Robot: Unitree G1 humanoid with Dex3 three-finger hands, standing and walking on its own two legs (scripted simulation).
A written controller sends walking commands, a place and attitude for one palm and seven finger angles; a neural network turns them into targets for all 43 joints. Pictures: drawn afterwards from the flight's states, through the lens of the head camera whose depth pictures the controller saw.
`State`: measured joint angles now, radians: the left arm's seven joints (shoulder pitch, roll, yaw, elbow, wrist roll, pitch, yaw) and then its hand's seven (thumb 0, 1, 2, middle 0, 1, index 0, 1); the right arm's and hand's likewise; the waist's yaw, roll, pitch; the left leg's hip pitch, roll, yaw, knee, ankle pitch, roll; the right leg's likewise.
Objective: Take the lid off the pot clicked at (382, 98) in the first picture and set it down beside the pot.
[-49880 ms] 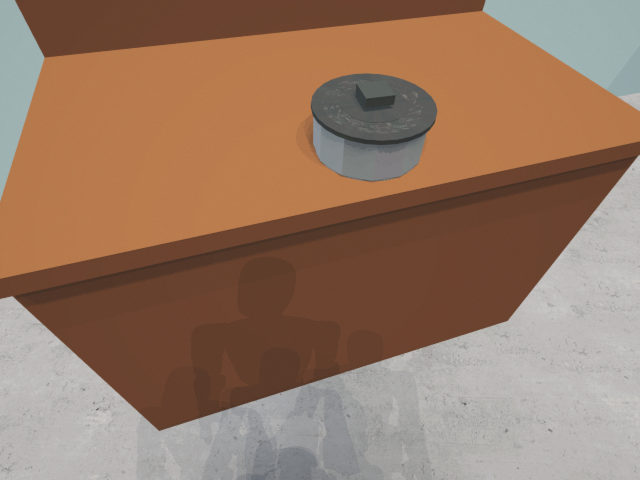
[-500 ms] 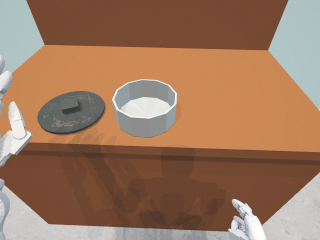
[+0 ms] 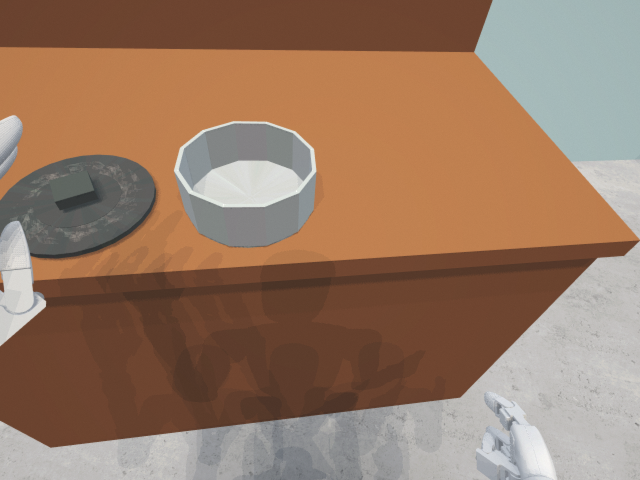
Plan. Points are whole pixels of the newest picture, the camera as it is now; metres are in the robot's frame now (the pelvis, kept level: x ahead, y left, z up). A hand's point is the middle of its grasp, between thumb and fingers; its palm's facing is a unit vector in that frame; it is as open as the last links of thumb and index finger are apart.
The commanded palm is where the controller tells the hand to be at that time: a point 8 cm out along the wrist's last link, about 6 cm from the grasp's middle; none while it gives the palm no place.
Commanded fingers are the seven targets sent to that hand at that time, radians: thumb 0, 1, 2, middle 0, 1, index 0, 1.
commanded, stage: step back with the hand held close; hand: left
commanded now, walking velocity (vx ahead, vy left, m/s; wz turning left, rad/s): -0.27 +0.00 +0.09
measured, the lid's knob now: (73, 189) +0.47 +0.38 +0.08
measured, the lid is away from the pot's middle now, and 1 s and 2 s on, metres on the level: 0.25 0.25 0.25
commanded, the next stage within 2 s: stop stepping back and stand still in 0.72 s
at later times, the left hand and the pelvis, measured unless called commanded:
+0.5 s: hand out of the picture +0.09 +0.25 +0.26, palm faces +0.49 -0.74 -0.45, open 7.4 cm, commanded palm +0.04 +0.30 +0.26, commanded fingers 0.00 0.90 0.90 -0.20 -0.30 -0.20 -0.30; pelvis -0.08 +0.01 +0.00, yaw +2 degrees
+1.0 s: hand out of the picture -0.04 +0.24 +0.26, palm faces +0.46 -0.77 -0.44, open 7.4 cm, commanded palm -0.08 +0.30 +0.26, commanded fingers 0.00 0.90 0.90 -0.20 -0.30 -0.20 -0.30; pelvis -0.22 +0.02 -0.02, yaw -1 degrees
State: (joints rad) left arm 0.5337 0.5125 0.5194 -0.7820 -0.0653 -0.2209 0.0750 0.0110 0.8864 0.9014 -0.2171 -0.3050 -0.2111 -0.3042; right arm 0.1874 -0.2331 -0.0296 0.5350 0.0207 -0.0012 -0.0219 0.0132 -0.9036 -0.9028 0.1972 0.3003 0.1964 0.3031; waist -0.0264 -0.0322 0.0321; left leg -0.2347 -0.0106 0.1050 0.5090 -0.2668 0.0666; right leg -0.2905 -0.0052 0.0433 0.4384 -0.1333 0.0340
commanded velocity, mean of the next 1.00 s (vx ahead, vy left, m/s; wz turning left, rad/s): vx -0.21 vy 0.00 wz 0.04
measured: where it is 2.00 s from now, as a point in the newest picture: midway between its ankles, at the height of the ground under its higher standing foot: outside the picture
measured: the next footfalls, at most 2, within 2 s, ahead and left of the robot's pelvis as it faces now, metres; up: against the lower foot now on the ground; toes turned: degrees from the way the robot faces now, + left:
right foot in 0.64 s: -0.19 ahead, -0.14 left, +0.00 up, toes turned +0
left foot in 1.12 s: -0.17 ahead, +0.10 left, +0.00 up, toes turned -8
